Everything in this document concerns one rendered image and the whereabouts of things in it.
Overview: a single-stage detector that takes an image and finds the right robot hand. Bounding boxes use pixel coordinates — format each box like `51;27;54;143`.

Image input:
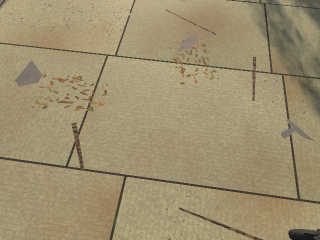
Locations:
288;229;320;240

